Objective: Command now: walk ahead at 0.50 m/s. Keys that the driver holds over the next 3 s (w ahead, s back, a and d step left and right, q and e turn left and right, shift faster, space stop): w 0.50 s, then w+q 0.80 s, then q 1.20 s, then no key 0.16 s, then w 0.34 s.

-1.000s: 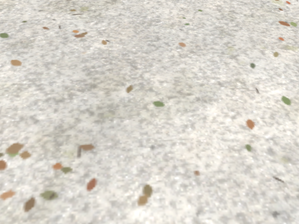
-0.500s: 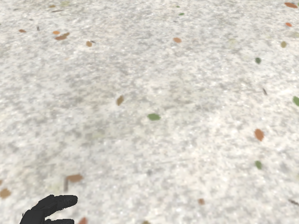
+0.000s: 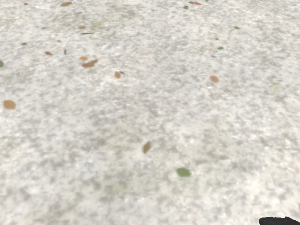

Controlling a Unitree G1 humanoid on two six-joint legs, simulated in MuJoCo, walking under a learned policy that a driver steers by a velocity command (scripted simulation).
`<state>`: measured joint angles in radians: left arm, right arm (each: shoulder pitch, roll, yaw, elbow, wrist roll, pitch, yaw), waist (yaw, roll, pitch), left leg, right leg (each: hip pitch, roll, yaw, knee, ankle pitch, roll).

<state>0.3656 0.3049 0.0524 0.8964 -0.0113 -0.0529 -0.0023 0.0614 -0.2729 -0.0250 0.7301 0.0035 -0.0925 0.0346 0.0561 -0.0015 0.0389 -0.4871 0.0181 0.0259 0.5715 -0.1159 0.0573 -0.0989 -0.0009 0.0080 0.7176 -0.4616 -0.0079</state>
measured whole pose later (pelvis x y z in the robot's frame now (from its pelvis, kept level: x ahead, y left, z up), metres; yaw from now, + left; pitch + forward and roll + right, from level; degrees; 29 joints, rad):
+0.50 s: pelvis +0.28 -0.02 +0.00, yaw +0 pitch +2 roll +2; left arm 0.02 0.26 0.03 0.75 -0.01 -0.09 -0.05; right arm 0.40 -0.30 -0.05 0.92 0.01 -0.04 -0.01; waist -0.07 -0.02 0.02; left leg 0.08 -0.02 0.04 0.32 -0.42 0.01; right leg -0.48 -0.02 -0.02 0.48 -0.03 -0.07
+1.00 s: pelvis +0.55 -0.01 +0.00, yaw +13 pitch +1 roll -2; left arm 0.29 0.28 0.07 0.93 -0.01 -0.05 0.02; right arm 0.10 -0.25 -0.05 0.73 0.02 -0.03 0.05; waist 0.06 0.02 0.04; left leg -0.59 0.06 0.05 0.62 -0.06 0.07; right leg 0.12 0.01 -0.26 0.25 -0.39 0.01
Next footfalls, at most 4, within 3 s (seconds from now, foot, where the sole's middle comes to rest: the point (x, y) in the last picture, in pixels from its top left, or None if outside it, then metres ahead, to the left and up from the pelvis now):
0.50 right None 0.45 -0.13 -0.76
1.04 left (133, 165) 0.72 0.13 -0.76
1.50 right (151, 112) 1.05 0.06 -0.76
1.96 left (116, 142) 0.84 0.23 -0.76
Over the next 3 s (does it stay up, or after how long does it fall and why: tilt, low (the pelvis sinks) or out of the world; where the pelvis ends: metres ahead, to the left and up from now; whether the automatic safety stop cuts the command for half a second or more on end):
stays up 0.89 0.17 0.03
